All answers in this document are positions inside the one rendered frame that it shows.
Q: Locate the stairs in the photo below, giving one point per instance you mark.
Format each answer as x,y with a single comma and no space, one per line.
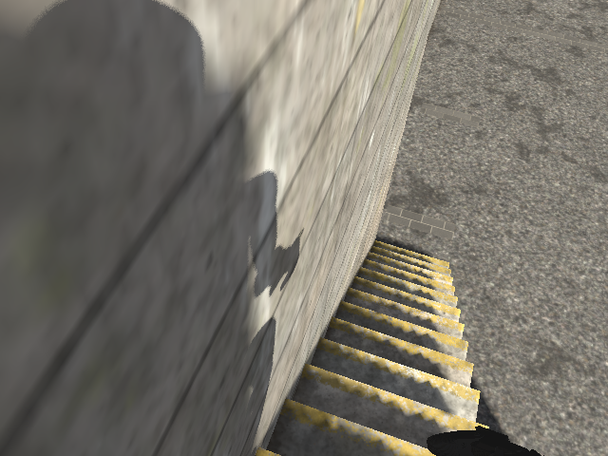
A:
391,370

